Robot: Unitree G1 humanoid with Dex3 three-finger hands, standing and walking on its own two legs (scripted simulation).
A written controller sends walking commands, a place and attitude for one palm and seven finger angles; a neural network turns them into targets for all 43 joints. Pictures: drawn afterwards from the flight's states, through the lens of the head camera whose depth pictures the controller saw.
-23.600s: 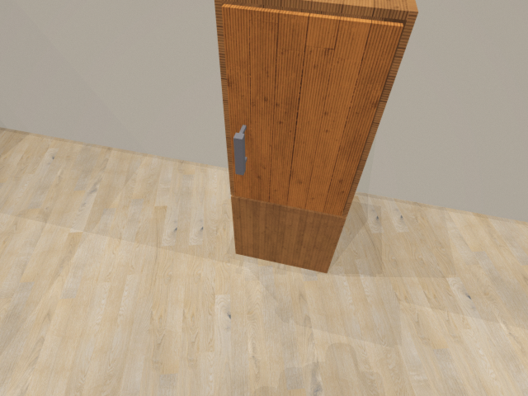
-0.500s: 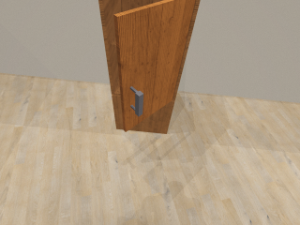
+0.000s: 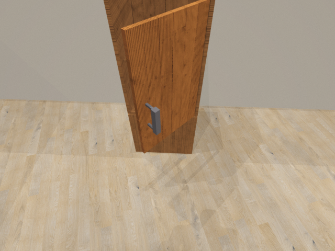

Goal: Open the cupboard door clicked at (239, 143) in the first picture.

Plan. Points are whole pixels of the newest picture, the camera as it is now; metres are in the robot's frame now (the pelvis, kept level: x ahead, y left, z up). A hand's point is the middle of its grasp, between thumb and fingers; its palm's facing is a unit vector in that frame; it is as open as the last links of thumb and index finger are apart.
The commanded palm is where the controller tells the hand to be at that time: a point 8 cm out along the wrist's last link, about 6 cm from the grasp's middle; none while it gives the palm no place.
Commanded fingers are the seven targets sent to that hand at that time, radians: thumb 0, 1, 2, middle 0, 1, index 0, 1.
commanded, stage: let the arm hang, fingers relaxed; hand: left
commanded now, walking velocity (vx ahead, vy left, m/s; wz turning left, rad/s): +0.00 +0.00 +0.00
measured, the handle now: (152, 118) +0.61 +0.09 -0.11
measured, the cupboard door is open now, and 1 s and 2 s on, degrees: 47 47 47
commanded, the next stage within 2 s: look to check the result in 0.22 s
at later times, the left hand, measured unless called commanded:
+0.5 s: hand out of the picture +0.02 +0.18 -0.17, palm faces +0.01 -0.97 -0.24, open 7.4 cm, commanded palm none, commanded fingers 0.00 0.90 0.90 -0.20 -0.30 -0.20 -0.30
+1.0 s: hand out of the picture +0.06 +0.19 -0.17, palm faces +0.00 -0.96 -0.26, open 7.4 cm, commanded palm none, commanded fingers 0.00 0.90 0.90 -0.20 -0.30 -0.20 -0.30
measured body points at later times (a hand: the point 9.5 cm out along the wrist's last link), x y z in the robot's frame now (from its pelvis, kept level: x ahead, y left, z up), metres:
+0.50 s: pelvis +0.01 -0.01 +0.00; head +0.03 -0.02 +0.45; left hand +0.02 +0.23 -0.15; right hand +0.01 -0.24 -0.16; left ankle +0.04 +0.11 -0.74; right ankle +0.00 -0.11 -0.74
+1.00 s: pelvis +0.02 -0.02 +0.00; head +0.04 -0.02 +0.45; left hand +0.06 +0.24 -0.15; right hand +0.06 -0.27 -0.15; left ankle +0.04 +0.11 -0.74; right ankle +0.00 -0.11 -0.74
